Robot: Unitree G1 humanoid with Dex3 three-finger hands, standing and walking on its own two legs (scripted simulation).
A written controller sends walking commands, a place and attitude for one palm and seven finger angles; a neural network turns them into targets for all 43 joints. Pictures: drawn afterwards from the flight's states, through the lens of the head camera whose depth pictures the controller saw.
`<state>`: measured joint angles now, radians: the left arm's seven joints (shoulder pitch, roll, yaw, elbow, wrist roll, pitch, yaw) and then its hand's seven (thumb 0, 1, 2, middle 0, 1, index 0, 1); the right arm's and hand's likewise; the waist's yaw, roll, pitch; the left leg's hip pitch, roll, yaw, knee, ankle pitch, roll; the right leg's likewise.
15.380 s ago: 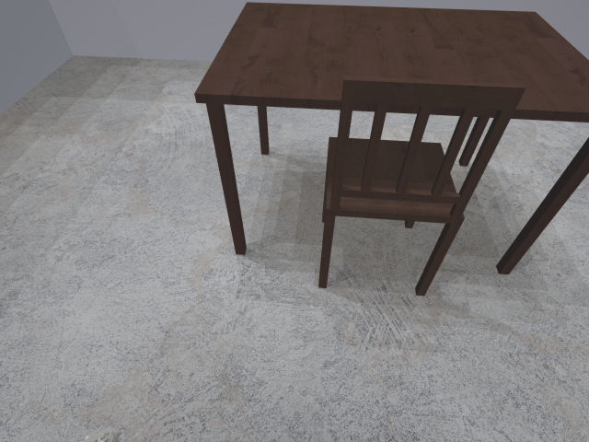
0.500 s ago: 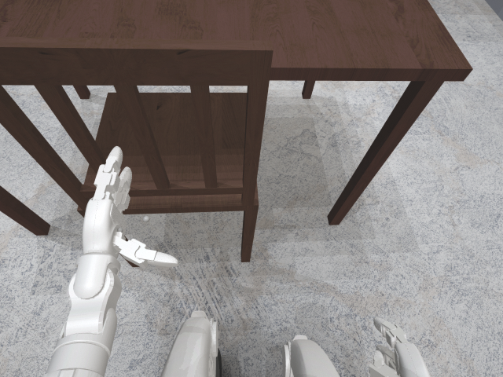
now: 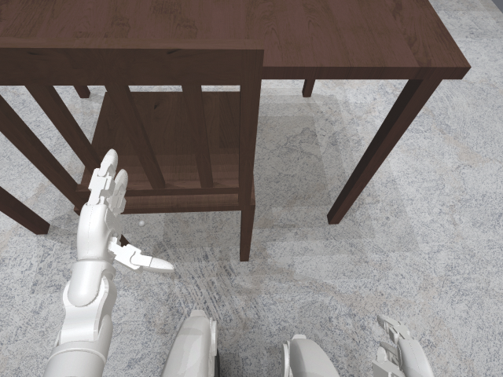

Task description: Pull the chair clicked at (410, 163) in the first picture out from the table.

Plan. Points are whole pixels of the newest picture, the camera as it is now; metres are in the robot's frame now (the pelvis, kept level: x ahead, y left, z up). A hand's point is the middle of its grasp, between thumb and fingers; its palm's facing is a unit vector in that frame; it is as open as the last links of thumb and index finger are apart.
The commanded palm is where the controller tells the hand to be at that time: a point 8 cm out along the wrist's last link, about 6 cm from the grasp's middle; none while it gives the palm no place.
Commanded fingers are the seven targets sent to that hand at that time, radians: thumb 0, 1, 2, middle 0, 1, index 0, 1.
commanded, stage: aim the fingers beside a spindle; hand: left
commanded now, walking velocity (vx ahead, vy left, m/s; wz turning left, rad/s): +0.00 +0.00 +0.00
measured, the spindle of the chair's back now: (141, 145) +0.48 +0.21 +0.03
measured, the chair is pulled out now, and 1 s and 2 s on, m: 0.00 0.00 0.00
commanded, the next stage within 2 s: none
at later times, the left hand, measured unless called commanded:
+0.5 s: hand (137, 223) +0.34 +0.19 +0.02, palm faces +0.09 -1.00 -0.02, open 17.0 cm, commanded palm +0.31 +0.24 +0.03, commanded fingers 0.00 -0.50 0.30 -0.06 -0.08 -0.06 -0.08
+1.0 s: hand (135, 226) +0.33 +0.19 +0.03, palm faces +0.09 -1.00 -0.03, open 17.0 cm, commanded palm +0.31 +0.24 +0.03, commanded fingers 0.00 -0.50 0.30 -0.06 -0.08 -0.06 -0.08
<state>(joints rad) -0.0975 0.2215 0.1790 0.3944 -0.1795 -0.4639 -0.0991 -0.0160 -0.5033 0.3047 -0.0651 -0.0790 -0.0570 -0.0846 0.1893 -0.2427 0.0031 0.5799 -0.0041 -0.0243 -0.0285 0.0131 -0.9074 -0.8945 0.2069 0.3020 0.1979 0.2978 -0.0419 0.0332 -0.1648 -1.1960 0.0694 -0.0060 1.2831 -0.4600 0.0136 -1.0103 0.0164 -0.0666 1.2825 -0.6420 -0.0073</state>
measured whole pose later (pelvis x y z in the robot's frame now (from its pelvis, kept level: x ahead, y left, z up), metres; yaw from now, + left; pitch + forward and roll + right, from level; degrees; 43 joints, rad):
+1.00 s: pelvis +0.00 +0.01 +0.00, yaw +0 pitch +21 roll -4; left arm -0.07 0.22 0.18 0.36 -0.18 -0.48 -0.09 -0.02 -0.50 0.30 -0.06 -0.08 -0.06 -0.08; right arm 0.19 -0.24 0.01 0.59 -0.01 -0.03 -0.03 0.01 -0.91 -0.89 0.21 0.30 0.20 0.30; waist -0.04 0.03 -0.16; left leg -1.20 0.07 -0.01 1.29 -0.46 0.02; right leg -1.01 0.02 -0.07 1.28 -0.64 0.00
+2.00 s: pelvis +0.00 +0.00 +0.00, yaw +0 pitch +21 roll -4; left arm -0.05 0.19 0.14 0.36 -0.18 -0.47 -0.10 -0.02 -0.50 0.30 -0.06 -0.08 -0.06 -0.08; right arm 0.19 -0.24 0.00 0.59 -0.01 -0.03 -0.04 0.01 -0.91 -0.89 0.21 0.30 0.20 0.30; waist -0.05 0.03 -0.16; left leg -1.20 0.07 -0.01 1.29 -0.47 0.02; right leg -1.01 0.02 -0.06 1.28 -0.64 0.00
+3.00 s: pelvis +0.00 +0.00 +0.00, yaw -1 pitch +22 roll -3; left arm -0.25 0.25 0.23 0.55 -0.18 -0.43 -0.09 -0.02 -0.50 0.30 -0.07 -0.08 -0.06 -0.08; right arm 0.22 -0.24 0.01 0.61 0.00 0.01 -0.03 0.01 -0.91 -0.89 0.21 0.30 0.20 0.30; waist -0.06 0.04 -0.17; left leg -1.21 0.07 0.00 1.27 -0.46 0.01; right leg -1.03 0.02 -0.06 1.27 -0.63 0.00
